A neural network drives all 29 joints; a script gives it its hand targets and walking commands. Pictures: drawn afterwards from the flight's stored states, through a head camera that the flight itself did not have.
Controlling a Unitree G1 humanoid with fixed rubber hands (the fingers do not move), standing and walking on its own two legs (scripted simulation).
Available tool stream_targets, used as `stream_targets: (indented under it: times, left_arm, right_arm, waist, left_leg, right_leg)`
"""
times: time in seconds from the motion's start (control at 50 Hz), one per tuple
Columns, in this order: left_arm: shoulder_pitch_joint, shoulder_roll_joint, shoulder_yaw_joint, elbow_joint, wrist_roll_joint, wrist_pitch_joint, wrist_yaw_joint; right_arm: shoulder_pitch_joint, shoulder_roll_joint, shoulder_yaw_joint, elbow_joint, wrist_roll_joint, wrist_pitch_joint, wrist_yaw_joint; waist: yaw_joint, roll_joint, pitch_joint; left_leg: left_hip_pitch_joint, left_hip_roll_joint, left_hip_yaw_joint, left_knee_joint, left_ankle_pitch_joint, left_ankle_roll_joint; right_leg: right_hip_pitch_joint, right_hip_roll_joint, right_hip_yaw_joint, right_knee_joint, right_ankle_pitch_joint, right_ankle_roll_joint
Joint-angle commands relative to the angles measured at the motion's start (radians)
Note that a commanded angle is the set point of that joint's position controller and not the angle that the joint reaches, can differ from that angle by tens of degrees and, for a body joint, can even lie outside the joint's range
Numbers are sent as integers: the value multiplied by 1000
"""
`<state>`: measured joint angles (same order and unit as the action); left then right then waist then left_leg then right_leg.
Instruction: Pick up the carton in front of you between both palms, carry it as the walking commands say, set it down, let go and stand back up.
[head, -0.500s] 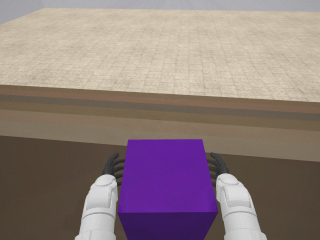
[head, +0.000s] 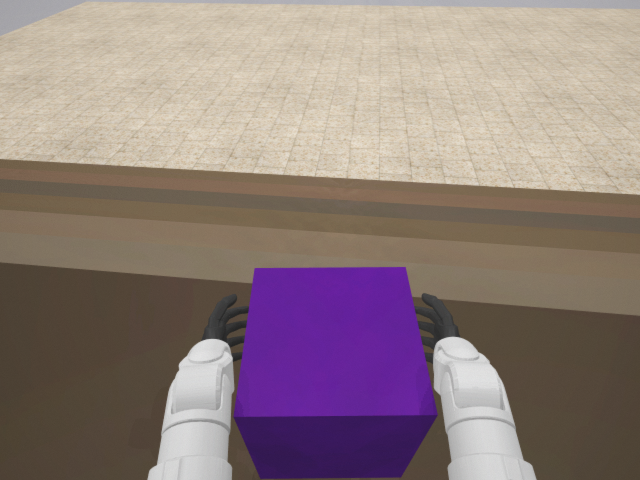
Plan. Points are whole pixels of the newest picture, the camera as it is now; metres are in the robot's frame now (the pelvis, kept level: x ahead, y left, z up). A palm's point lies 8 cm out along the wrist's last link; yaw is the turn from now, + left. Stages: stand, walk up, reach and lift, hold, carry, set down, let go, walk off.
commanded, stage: reach and lift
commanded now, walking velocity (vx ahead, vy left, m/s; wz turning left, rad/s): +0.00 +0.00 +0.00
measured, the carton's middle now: (330, 376) +0.29 +0.00 -0.04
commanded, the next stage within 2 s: hold in 0.34 s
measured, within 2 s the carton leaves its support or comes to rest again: neither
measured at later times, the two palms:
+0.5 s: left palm (211, 344) +0.29 +0.15 +0.05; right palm (449, 342) +0.29 -0.15 +0.05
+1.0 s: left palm (197, 302) +0.33 +0.17 +0.08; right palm (429, 298) +0.33 -0.13 +0.08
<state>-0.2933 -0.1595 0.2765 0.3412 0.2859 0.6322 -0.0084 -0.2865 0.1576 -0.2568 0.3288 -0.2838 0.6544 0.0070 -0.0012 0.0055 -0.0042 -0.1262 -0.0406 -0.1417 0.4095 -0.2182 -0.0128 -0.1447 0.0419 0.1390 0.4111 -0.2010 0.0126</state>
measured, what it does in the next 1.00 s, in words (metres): shifts its weight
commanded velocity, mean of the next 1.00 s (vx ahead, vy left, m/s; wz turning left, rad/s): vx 0.18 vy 0.00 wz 0.00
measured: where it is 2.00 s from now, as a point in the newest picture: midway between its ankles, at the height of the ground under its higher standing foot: (312, 388)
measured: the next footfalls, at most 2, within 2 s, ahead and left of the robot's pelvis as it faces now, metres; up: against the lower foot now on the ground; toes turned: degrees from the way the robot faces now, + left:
left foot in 1.30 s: +0.30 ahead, +0.13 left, +0.00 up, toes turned +12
right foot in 1.72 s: +0.65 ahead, -0.06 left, +0.00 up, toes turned -10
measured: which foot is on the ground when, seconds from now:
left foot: down 0.00-1.00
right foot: down 0.00-1.00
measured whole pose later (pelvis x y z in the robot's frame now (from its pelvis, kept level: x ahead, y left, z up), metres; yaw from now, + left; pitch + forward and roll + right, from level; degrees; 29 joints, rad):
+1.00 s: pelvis +0.06 +0.02 -0.01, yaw -1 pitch +3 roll -1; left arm -0.18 -0.12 0.15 -0.11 0.13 1.00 0.07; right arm -0.20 0.14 -0.12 -0.08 -0.15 1.00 -0.06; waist 0.00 0.02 -0.18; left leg -0.22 0.03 0.02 0.50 -0.34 0.00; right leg -0.35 -0.04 -0.08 0.64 -0.45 0.02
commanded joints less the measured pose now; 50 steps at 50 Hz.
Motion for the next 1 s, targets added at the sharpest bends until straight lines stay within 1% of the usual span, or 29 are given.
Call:
stream_targets:
  times: [0.0,0.14,0.3,0.34,0.4,0.44,0.5,0.54,0.64,0.66,0.68,0.7,0.72,0.74,0.76,0.78,0.8,0.82,0.84,0.86,0.88,0.9,0.92,0.94,0.96,0.98]
  left_arm:
    - [-454,-943,-558,-8,-239,-8,-242]
    - [-414,-934,-574,-54,-250,11,-238]
    - [-412,-932,-587,-83,-260,30,-236]
    - [-417,-939,-609,-107,-274,36,-235]
    - [-414,-941,-657,-171,-305,58,-229]
    - [-398,-922,-645,-173,-297,81,-224]
    - [-390,-890,-592,-131,-265,104,-221]
    - [-412,-892,-578,-116,-259,107,-226]
    - [-480,-916,-586,-115,-267,99,-235]
    - [-492,-923,-593,-116,-282,101,-233]
    - [-486,-921,-601,-141,-283,101,-230]
    - [-487,-924,-618,-163,-294,104,-226]
    - [-509,-930,-635,-192,-304,108,-220]
    - [-511,-930,-646,-214,-314,118,-212]
    - [-496,-924,-663,-241,-325,131,-203]
    - [-479,-914,-685,-269,-333,148,-192]
    - [-466,-908,-708,-297,-344,171,-181]
    - [-463,-900,-729,-333,-355,196,-169]
    - [-464,-890,-746,-368,-368,224,-159]
    - [-475,-879,-761,-401,-383,252,-151]
    - [-481,-872,-777,-429,-400,283,-141]
    - [-488,-855,-790,-450,-413,314,-129]
    - [-498,-850,-816,-483,-440,343,-119]
    - [-487,-852,-844,-513,-473,368,-110]
    - [-462,-852,-856,-538,-496,390,-100]
    - [-421,-852,-863,-564,-507,409,-89]
  right_arm:
    - [-476,948,560,-34,247,-26,233]
    - [-437,937,573,-77,257,-8,229]
    - [-436,929,580,-103,264,11,230]
    - [-443,933,601,-128,276,16,231]
    - [-442,932,649,-193,305,39,226]
    - [-424,909,637,-194,298,62,222]
    - [-416,876,585,-149,268,84,222]
    - [-437,876,569,-135,261,85,227]
    - [-509,904,582,-136,270,78,236]
    - [-528,913,586,-128,272,78,235]
    - [-520,906,593,-145,285,78,233]
    - [-534,907,612,-177,301,79,229]
    - [-552,914,634,-206,317,83,225]
    - [-560,916,652,-231,329,93,219]
    - [-552,913,672,-256,341,108,212]
    - [-540,909,696,-283,357,125,205]
    - [-534,907,721,-314,374,146,197]
    - [-534,904,742,-347,390,170,189]
    - [-541,895,753,-375,402,196,180]
    - [-541,877,754,-393,409,222,169]
    - [-512,859,758,-403,413,251,155]
    - [-473,842,752,-409,410,281,140]
    - [-441,830,754,-435,413,307,121]
    - [-422,814,758,-488,419,333,101]
    - [-407,808,767,-540,431,357,84]
    - [-387,807,783,-587,443,379,72]
  waist:
    - [0,-9,-265]
    - [0,-5,-256]
    - [-2,-2,-242]
    - [-2,0,-255]
    - [-2,0,-289]
    - [-1,-1,-255]
    - [-1,-1,-161]
    - [-4,0,-141]
    - [-2,2,-178]
    - [2,-8,-222]
    - [5,-12,-232]
    - [5,-23,-198]
    - [3,-37,-174]
    - [5,-58,-185]
    - [7,-91,-226]
    - [6,-128,-269]
    - [3,-156,-287]
    - [2,-153,-284]
    - [2,-117,-269]
    - [0,-34,-248]
    - [-10,141,-228]
    - [-22,263,-189]
    - [-28,260,-151]
    - [-30,202,-158]
    - [-30,159,-198]
    - [-22,136,-244]
  left_leg:
    - [45,-59,74,-66,197,-1]
    - [67,-62,69,-75,245,-4]
    - [75,-61,66,-81,242,-6]
    - [87,-61,64,-82,254,-7]
    - [117,-59,58,-87,305,-11]
    - [111,-58,60,-98,283,-11]
    - [77,-55,68,-118,176,-8]
    - [67,-53,71,-120,130,-6]
    - [69,-51,72,-109,110,-3]
    - [-47,108,23,-30,-90,15]
    - [-92,92,1,-47,-313,22]
    - [-151,78,15,-35,-476,24]
    - [-193,71,40,-3,-492,17]
    - [-199,63,79,51,-396,10]
    - [-194,44,126,122,-287,2]
    - [-194,26,168,175,-220,-2]
    - [-182,13,198,165,-215,-1]
    - [-159,13,206,124,-221,5]
    - [-117,21,198,60,-251,12]
    - [-71,79,115,-20,-317,26]
    - [-22,216,-97,-133,-444,72]
    - [60,325,-273,-220,-482,131]
    - [79,367,-338,-229,-367,187]
    - [75,359,-294,-203,-246,199]
    - [84,332,-206,-167,-152,188]
    - [70,288,-100,-121,-88,161]
  right_leg:
    - [125,55,-69,-54,206,10]
    - [145,58,-66,-64,251,12]
    - [146,60,-66,-69,239,11]
    - [154,61,-66,-71,247,11]
    - [182,61,-63,-78,294,13]
    - [179,60,-63,-88,271,12]
    - [145,58,-68,-104,161,8]
    - [132,56,-72,-108,117,5]
    - [136,55,-77,-97,100,3]
    - [49,-110,-39,-18,-95,-3]
    - [6,-107,-13,-48,-329,-14]
    - [-54,-105,-2,-68,-511,-21]
    - [-81,-114,9,-72,-551,-29]
    - [-79,-137,25,-73,-504,-41]
    - [-67,-164,44,-87,-459,-59]
    - [-53,-191,69,-103,-452,-78]
    - [-62,-215,85,-115,-480,-96]
    - [-96,-218,70,-109,-504,-100]
    - [-152,-198,23,-78,-518,-86]
    - [-229,-153,-60,11,-484,-59]
    - [-338,-93,-166,209,-386,-16]
    - [-487,-49,-253,349,-301,15]
    - [-546,-76,-240,329,-319,8]
    - [-519,-85,-235,279,-335,1]
    - [-453,-72,-252,203,-294,0]
    - [-346,-43,-297,106,-199,4]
